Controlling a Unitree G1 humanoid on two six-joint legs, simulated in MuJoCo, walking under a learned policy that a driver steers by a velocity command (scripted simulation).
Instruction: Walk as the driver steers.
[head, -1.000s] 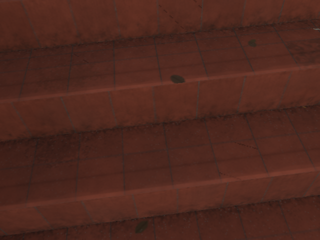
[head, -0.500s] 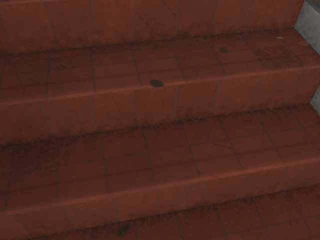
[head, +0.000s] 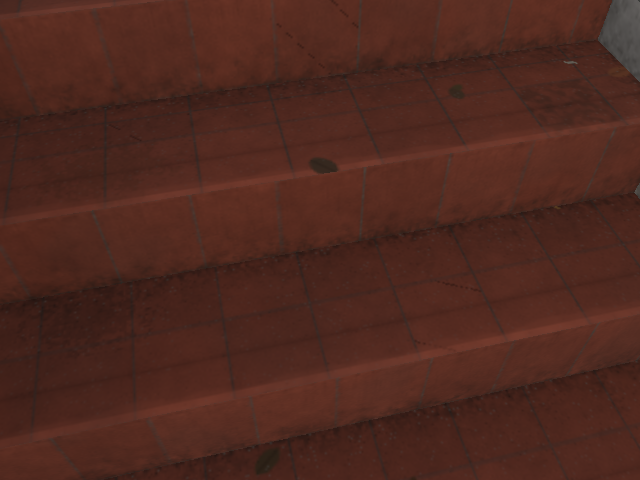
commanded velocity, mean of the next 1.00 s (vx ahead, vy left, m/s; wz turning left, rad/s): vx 0.08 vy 0.00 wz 0.00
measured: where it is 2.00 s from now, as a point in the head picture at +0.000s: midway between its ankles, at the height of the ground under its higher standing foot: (317, 408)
